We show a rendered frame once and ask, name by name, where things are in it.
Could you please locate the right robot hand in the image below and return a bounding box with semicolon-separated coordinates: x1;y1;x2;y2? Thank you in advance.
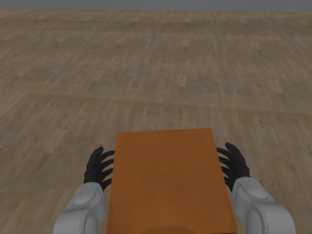
216;142;250;192

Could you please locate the carton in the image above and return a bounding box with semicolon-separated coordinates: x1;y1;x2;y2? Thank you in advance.
106;128;238;234

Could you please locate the left robot hand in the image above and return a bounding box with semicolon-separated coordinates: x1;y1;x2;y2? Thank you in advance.
83;146;115;191

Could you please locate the robot right forearm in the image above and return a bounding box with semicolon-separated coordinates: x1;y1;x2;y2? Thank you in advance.
231;176;296;234

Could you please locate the robot left forearm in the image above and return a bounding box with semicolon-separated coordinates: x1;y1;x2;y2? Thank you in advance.
52;182;107;234

